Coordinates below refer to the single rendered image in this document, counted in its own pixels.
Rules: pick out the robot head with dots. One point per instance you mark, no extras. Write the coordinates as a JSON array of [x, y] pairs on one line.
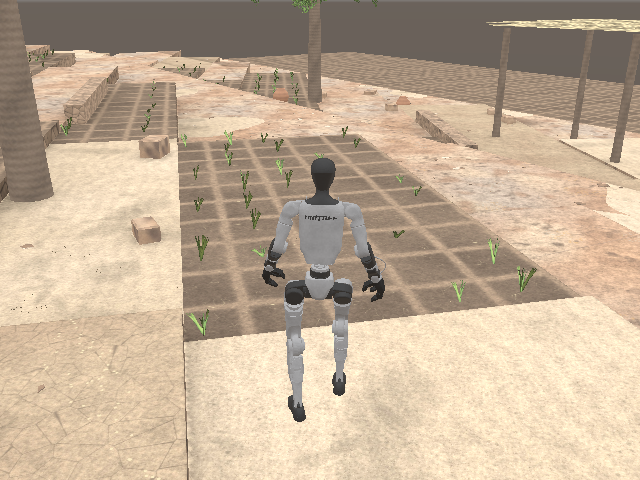
[[323, 173]]

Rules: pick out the left robot upper arm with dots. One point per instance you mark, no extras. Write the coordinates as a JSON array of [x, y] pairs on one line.
[[290, 210]]

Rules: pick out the right robot upper arm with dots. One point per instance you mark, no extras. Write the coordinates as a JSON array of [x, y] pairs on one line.
[[352, 211]]

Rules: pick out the right robot hand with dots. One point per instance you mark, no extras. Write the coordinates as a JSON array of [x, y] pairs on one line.
[[380, 287]]

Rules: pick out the left robot shin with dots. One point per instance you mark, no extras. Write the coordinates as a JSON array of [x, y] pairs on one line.
[[295, 371]]

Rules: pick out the robot left forearm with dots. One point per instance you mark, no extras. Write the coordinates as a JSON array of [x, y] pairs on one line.
[[271, 259]]

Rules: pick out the robot right forearm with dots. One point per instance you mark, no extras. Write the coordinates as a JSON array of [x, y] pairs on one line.
[[371, 267]]

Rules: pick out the left robot hand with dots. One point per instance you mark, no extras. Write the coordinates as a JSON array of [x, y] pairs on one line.
[[276, 272]]

